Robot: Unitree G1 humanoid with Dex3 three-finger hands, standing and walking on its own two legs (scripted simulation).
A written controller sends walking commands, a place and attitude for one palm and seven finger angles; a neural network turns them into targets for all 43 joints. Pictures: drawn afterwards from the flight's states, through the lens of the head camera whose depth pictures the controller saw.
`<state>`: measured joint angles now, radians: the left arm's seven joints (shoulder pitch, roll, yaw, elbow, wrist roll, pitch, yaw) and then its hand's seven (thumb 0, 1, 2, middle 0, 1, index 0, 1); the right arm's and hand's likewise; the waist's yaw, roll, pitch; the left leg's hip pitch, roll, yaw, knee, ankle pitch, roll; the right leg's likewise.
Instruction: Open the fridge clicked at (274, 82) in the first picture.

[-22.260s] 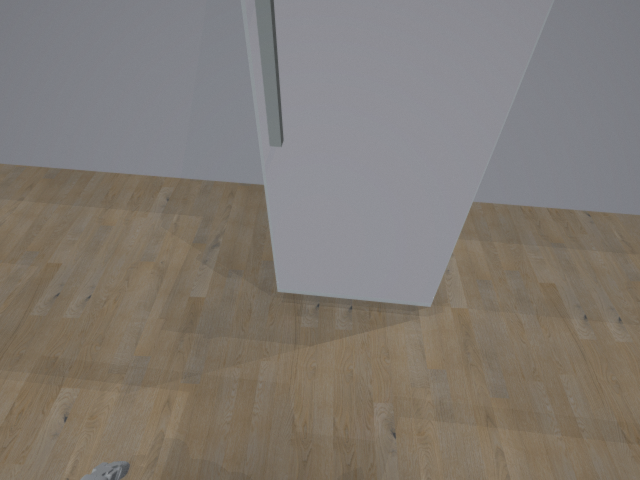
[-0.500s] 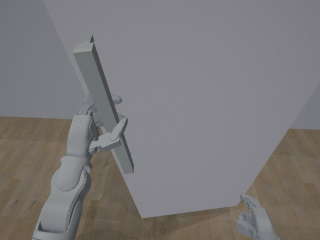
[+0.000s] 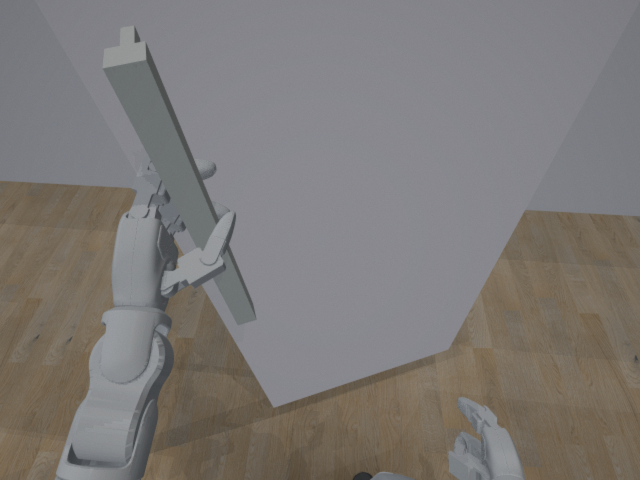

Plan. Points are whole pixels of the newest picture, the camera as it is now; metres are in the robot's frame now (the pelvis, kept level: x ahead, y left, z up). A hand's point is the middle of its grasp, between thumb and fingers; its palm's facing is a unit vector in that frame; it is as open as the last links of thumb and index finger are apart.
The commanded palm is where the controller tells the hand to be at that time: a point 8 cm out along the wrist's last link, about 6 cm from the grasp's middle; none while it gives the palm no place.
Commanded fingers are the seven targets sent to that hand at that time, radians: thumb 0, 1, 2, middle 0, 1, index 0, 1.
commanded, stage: walk backward, drawing the door open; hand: left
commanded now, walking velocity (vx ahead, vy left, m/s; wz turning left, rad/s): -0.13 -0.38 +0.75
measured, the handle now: (205, 217) +0.36 +0.12 +0.16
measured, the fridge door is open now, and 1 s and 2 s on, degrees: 24 53 54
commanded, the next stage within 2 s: stop walking and hold the door back in 0.90 s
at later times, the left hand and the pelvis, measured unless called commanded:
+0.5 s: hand (296, 374) +0.19 +0.01 +0.17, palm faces +0.36 -0.91 -0.21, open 7.8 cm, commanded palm +0.14 +0.05 +0.19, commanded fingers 0.00 0.90 0.90 -0.45 -1.40 -0.45 -1.40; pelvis -0.06 -0.20 -0.02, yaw +27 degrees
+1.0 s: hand (412, 441) +0.14 -0.07 +0.17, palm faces +0.83 -0.52 -0.21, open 7.1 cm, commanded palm +0.08 -0.06 +0.16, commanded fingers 0.00 0.90 0.90 -0.45 -1.40 -0.45 -1.40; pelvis +0.05 -0.39 -0.02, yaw +49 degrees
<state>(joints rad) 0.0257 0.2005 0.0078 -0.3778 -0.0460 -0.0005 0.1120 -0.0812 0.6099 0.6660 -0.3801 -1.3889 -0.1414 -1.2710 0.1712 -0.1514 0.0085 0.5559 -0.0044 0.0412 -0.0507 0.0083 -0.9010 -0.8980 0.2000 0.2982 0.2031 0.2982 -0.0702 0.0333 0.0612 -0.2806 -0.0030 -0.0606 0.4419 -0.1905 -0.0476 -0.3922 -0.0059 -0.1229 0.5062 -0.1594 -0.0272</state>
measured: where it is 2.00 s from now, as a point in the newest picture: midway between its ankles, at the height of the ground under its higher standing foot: outside the picture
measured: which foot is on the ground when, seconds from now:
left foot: down 0.00-0.08, up 0.10-0.24, down 0.26-0.44, up 0.46-0.60, down 0.62-0.88, up 0.90-1.00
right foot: down 0.00-0.22, up 0.24-0.42, down 0.44-0.62, up 0.64-0.86, down 0.88-1.00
